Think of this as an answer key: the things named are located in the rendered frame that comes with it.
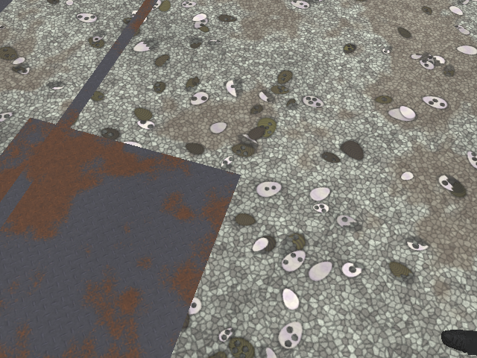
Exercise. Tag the robot right hand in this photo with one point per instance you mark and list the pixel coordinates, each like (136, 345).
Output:
(462, 340)

